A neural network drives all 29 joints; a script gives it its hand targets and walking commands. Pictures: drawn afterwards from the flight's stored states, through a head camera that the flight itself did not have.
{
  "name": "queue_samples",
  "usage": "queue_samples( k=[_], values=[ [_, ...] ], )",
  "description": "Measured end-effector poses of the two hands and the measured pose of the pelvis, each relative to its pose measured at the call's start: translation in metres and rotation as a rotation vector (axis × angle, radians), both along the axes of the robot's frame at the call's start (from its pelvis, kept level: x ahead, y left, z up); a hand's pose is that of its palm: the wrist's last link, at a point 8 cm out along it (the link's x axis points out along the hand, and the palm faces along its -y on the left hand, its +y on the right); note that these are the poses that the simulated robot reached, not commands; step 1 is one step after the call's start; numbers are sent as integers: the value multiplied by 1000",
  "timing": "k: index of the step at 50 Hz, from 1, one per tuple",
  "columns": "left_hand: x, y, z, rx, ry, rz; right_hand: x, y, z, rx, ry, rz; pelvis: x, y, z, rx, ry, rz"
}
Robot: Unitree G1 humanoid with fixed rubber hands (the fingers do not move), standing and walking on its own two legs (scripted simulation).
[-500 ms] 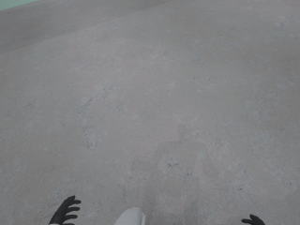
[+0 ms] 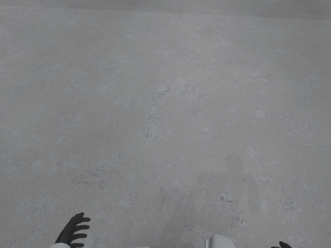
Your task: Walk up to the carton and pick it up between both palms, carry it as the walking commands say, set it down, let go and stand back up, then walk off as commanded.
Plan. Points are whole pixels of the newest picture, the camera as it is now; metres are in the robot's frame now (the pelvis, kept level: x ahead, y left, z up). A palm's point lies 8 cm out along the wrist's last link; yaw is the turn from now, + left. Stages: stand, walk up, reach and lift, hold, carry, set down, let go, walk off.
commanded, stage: walk off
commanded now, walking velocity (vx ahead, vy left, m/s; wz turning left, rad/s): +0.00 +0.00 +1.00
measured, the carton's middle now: out of the picture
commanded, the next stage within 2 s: none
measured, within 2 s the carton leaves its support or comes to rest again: neither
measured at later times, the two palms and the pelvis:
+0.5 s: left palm out of the picture +0.02 +0.22 -0.07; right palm (272, 203) +0.25 -0.28 -0.11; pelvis +0.04 -0.09 +0.01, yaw +29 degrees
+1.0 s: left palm out of the picture -0.12 +0.22 -0.11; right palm (217, 179) +0.31 -0.12 -0.09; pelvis +0.03 -0.04 +0.00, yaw +56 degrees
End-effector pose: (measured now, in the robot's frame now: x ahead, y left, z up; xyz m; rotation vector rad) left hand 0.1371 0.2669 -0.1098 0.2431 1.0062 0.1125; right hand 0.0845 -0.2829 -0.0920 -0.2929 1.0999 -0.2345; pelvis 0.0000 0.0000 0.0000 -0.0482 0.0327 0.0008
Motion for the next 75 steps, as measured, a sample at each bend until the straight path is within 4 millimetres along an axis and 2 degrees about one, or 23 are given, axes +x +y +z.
queue_samples(
  k=[5,9,14,18,21,26,31,36,41,44,49,54,59,64,67,69,75],
  values=[
    [-21,4,0,-6,0,100,29,1,6,-8,2,95,4,-7,3,-11,-1,95],
    [-36,0,1,3,9,170,52,-2,4,3,9,166,8,-19,3,-7,15,161],
    [-51,-17,2,20,24,246,79,-14,-4,27,27,246,17,-44,2,7,32,237],
    [-66,-34,7,64,15,330,111,-22,-18,60,20,331,27,-70,-4,37,38,317],
    [-89,-44,19,92,19,410,138,-15,-22,91,16,421,32,-83,-1,53,34,408],
    [-125,-52,41,132,32,531,175,13,-17,167,-2,567,39,-91,10,92,38,527],
    [-153,-54,44,137,32,636,195,40,-18,182,13,678,42,-89,10,95,42,634],
    [-190,-53,30,103,44,743,216,83,-14,160,-13,790,40,-76,5,68,44,741],
    [-229,-43,-3,52,37,847,226,134,-17,116,-80,877,29,-51,-16,37,20,827],
    [-244,-45,-6,22,34,898,222,144,-14,75,-52,916,25,-45,-13,34,9,880],
    [-258,-47,1,9,10,978,224,156,-2,18,-18,976,25,-42,-2,14,6,964],
    [-271,-60,2,6,-2,1072,240,180,2,10,-15,1070,34,-43,1,5,2,1058],
    [-274,-79,2,11,17,1159,260,201,-1,23,4,1159,52,-48,1,-1,26,1140],
    [-266,-103,5,31,44,1245,289,219,-12,46,36,1247,82,-55,-2,11,49,1224],
    [-264,-122,9,64,57,1311,306,239,-23,78,41,1317,102,-59,-7,26,59,1293],
    [-268,-139,20,77,69,1369,311,258,-23,96,53,1382,110,-60,-1,39,66,1360],
    [-285,-178,43,115,104,1505,309,311,-19,187,80,1540,122,-57,9,81,89,1495]
  ],
)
